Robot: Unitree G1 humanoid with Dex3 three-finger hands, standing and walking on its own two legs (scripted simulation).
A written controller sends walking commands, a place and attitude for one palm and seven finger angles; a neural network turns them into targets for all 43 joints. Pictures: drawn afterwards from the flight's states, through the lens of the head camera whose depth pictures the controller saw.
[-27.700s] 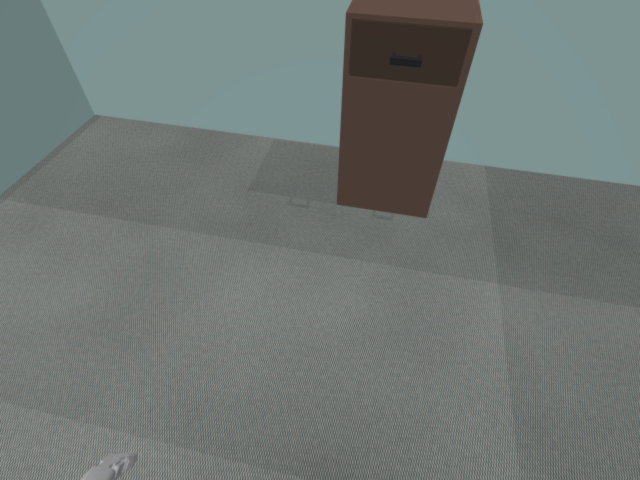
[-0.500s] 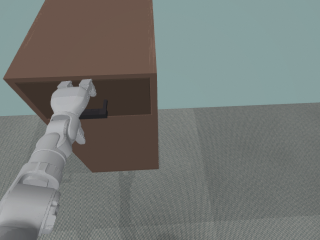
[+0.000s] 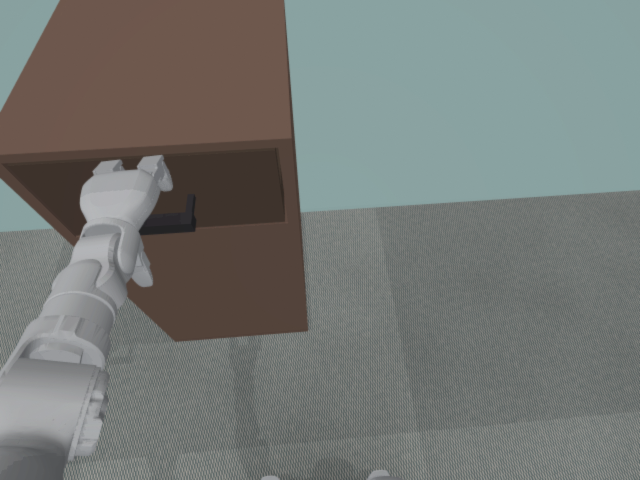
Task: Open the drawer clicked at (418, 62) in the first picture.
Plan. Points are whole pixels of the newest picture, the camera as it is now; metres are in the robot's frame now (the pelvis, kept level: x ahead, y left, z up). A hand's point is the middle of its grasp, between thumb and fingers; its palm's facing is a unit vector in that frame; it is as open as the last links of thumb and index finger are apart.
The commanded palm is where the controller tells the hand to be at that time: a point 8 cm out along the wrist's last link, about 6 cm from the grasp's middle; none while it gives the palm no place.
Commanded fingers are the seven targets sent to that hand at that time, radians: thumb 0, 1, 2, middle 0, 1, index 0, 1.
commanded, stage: re-aim the fingers above the handle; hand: left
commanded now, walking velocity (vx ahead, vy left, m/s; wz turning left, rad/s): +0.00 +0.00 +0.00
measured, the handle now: (162, 213) +0.50 +0.24 -0.03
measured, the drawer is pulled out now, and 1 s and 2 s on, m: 0.00 0.00 0.00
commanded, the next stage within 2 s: lower the fingers behind the handle in 1.60 s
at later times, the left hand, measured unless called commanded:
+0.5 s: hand (142, 220) +0.45 +0.24 +0.02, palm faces -0.07 -0.02 -1.00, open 13.7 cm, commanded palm +0.45 +0.25 +0.07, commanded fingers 0.00 -0.50 0.30 -0.30 -1.20 -0.30 -1.20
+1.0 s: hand (158, 217) +0.46 +0.22 +0.02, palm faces -0.04 -0.06 -1.00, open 13.8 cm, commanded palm +0.43 +0.22 +0.08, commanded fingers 0.00 -0.50 0.30 -0.30 -1.20 -0.30 -1.20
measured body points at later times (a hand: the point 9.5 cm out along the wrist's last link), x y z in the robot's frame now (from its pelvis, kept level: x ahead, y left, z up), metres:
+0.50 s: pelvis -0.01 +0.00 +0.00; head +0.09 +0.00 +0.43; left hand +0.45 +0.24 +0.07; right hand +0.02 -0.27 -0.14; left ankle -0.03 +0.08 -0.71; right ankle -0.01 -0.10 -0.71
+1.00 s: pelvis -0.01 +0.01 +0.00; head +0.08 +0.01 +0.44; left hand +0.45 +0.22 +0.08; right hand +0.01 -0.26 -0.14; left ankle -0.03 +0.08 -0.71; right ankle -0.01 -0.10 -0.71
